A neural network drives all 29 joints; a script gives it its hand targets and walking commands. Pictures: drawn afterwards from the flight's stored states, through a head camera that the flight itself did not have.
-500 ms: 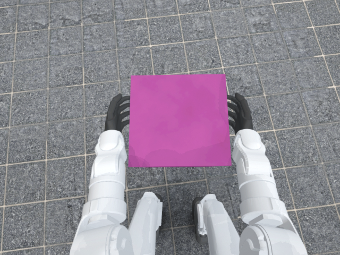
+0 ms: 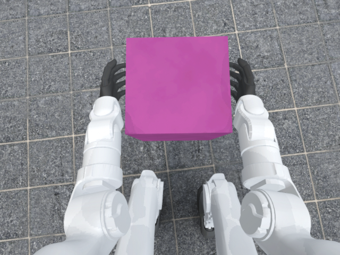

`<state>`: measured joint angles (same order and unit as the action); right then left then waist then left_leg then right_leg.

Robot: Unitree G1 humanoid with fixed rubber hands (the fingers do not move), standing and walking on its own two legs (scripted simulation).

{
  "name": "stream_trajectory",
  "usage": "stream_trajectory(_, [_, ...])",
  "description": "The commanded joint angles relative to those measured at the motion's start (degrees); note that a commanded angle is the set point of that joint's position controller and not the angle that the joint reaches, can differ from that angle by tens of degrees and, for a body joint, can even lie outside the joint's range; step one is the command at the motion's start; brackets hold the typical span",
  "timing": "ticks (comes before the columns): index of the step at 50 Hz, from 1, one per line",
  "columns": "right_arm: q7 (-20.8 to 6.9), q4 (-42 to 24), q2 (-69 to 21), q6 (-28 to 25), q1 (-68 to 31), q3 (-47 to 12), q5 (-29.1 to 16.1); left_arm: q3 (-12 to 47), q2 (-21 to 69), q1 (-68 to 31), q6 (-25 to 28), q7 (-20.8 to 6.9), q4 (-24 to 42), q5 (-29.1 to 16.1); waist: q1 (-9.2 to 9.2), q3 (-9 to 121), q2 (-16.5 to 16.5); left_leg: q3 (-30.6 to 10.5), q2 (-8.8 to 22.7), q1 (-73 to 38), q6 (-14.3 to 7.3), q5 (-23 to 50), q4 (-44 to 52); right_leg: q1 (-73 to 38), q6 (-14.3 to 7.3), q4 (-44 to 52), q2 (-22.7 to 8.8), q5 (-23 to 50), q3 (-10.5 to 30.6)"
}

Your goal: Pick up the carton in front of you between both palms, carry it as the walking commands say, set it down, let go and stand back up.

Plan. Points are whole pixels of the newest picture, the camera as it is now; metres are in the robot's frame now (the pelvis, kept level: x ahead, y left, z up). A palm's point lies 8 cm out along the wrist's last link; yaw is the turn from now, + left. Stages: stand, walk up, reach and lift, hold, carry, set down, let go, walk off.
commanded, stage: set down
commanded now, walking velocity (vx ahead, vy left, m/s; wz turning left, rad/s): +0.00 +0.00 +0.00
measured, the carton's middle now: (176, 99) +0.48 +0.03 -0.17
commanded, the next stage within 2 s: none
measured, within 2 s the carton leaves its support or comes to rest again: rests again in 1.10 s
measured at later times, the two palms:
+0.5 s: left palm (122, 100) +0.49 +0.19 -0.25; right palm (221, 97) +0.51 -0.10 -0.25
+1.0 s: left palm (127, 102) +0.51 +0.20 -0.33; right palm (215, 99) +0.53 -0.10 -0.33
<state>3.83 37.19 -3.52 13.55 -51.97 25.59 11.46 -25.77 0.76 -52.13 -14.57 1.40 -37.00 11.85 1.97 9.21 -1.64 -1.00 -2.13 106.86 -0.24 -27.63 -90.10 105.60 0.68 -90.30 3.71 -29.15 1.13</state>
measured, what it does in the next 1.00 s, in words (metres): lowers itself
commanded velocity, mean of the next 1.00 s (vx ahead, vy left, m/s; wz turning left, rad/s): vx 0.00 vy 0.00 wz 0.00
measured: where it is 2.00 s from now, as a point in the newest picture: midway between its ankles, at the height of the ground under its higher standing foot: (180, 218)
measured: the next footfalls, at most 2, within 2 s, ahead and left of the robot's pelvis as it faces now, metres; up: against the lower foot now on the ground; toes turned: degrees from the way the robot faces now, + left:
none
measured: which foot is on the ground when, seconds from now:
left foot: down 0.00-1.00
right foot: down 0.00-1.00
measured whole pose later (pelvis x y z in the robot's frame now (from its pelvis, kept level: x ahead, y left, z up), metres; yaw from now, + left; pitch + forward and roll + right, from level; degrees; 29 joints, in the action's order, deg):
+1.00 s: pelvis -0.02 +0.00 -0.17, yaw -1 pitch +39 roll -1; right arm 9.0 52.6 10.3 12.5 -79.5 15.7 -0.5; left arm -17.1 -13.8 -78.6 -13.8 4.8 -51.5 0.3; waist 3.5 -16.2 -1.5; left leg -0.1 -2.3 130.9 -0.4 -33.6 -125.2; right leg 129.2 1.5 -125.4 4.8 -35.7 -0.2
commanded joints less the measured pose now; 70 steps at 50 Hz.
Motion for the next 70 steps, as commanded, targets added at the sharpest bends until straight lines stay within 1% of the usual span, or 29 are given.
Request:
stream_trajectory(1, [-9.8,1.1,-49.1,-0.6,-36.8,-29.3,-5.9,29.6,49.8,-34.6,0.2,-11.3,-1.3,-6.5,1.5,55.7,1.1,1.7,-6.8,-32.5,2.2,18.8,3.9,-23.3,1.3,3.8,7.5,14.6,-2.3])
stream_trajectory(6, [-9.3,1.5,-48.1,0.5,-43.2,-28.9,-7.0,29.2,48.3,-40.5,-0.9,-11.4,-1.5,-7.6,1.83,57.4,1.1,2.5,-6.7,-28.9,2.2,16.6,-0.2,-20.9,1.3,-0.4,7.6,12.6,-3.0])
stream_trajectory(12, [-9.6,3.6,-46.6,1.6,-48.7,-26.8,-7.0,27.2,46.3,-45.9,-1.9,-12.3,-3.5,-7.7,2.1,55.4,0.9,3.2,-6.3,-23.7,1.9,14.1,-4.6,-16.4,1.1,-5.1,7.3,10.4,-3.6])
stream_trajectory(16, [-10.0,4.8,-45.0,1.7,-51.5,-25.7,-7.2,26.1,44.9,-48.6,-2.0,-12.9,-4.8,-7.7,2.22,53.6,0.7,3.3,-5.9,-20.8,1.6,13.5,-7.6,-13.5,0.8,-8.3,7.0,9.8,-3.9])
stream_trajectory(19, [-10.0,5.4,-44.0,1.5,-53.5,-26.0,-7.9,26.2,43.7,-50.5,-1.7,-13.2,-5.3,-8.3,2.45,53.0,0.6,3.5,-5.5,-19.5,1.6,13.9,-9.9,-12.2,0.7,-10.8,6.8,10.2,-4.2])
stream_trajectory(24, [-10.2,5.4,-41.7,0.6,-57.0,-27.6,-10.1,27.7,41.5,-53.8,-0.8,-13.4,-5.2,-10.4,2.61,52.7,0.7,3.6,-4.9,-19.2,1.6,15.7,-14.2,-11.2,0.5,-15.2,6.3,11.7,-4.4])
stream_trajectory(31, [-10.0,5.5,-38.8,-0.9,-61.7,-31.0,-14.3,30.5,38.2,-58.8,0.6,-13.1,-4.6,-14.1,3.14,52.7,1.3,3.4,-4.0,-20.4,1.5,19.0,-20.0,-9.8,0.2,-21.2,5.6,13.8,-4.6])
stream_trajectory(33, [-9.9,4.8,-38.2,-1.4,-63.2,-32.3,-15.8,31.7,37.6,-60.2,1.0,-12.9,-3.6,-15.6,3.3,54.4,1.4,3.3,-3.9,-22.0,1.5,20.9,-21.5,-10.4,0.2,-22.8,5.4,15.2,-4.7])
stream_trajectory(38, [-9.0,0.6,-38.3,-2.0,-66.3,-36.7,-19.7,36.0,37.5,-63.1,1.2,-12.1,0.9,-20.0,3.39,64.5,2.0,3.0,-4.0,-29.5,1.6,28.3,-24.8,-14.3,0.0,-26.0,5.5,20.3,-5.2])
stream_trajectory(40, [-8.9,1.2,-38.9,-2.0,-65.2,-37.0,-19.7,36.4,38.5,-62.3,1.1,-12.1,0.5,-20.5,3.26,62.8,1.9,2.8,-4.2,-28.1,1.5,28.8,-25.3,-13.4,-0.2,-26.7,5.6,20.5,-5.1])
stream_trajectory(43, [-9.5,3.9,-39.6,-2.2,-63.3,-35.6,-19.0,35.2,39.4,-59.9,1.2,-12.7,-3.2,-19.8,2.78,54.6,1.4,2.4,-4.2,-23.9,1.3,26.7,-25.8,-9.1,-0.4,-27.0,5.6,18.6,-5.0])
stream_trajectory(47, [-10.3,7.3,-39.4,-2.6,-62.2,-32.6,-17.5,32.3,39.2,-58.3,1.9,-13.6,-7.6,-18.1,2.91,45.6,0.6,2.7,-4.1,-16.7,0.9,22.1,-26.2,-6.2,-0.6,-27.3,5.4,16.2,-4.5])
stream_trajectory(51, [-10.3,9.2,-37.7,-3.0,-63.1,-30.9,-17.1,30.4,37.2,-59.7,2.6,-13.8,-8.6,-17.4,3.48,41.2,-0.2,3.0,-3.7,-12.4,0.7,18.5,-26.6,-6.0,-0.8,-27.7,5.3,14.4,-4.0])
stream_trajectory(57, [-9.4,10.3,-35.2,-3.5,-66.9,-31.0,-18.0,29.0,33.2,-63.7,3.3,-13.8,-8.5,-18.0,4.83,39.0,-2.0,3.3,-3.0,-10.5,0.2,15.1,-27.5,-7.9,-0.7,-28.6,5.0,12.0,-3.6])
stream_trajectory(59, [-9.4,12.2,-34.4,-3.3,-65.9,-29.7,-17.2,28.1,32.5,-63.6,3.3,-13.9,-10.5,-17.5,4.32,34.3,-1.7,3.2,-2.9,-9.7,0.0,12.3,-27.4,-5.4,-0.8,-28.3,5.1,8.9,-3.8])
stream_trajectory(62, [-10.5,14.9,-33.4,-2.9,-64.5,-27.2,-15.7,26.5,32.1,-62.5,2.8,-14.7,-13.3,-16.2,4.16,27.8,-1.0,3.0,-2.9,-7.4,-0.2,9.2,-27.4,-2.4,-1.1,-28.3,5.0,5.6,-3.7])
stream_trajectory(70, [-12.0,19.3,-29.8,-2.1,-60.7,-23.1,-13.0,22.5,29.8,-58.6,1.9,-16.1,-18.3,-12.9,3.5,16.4,-1.1,2.2,-2.8,-3.3,-0.8,4.2,-27.2,1.6,-1.5,-28.1,4.6,1.0,-3.5])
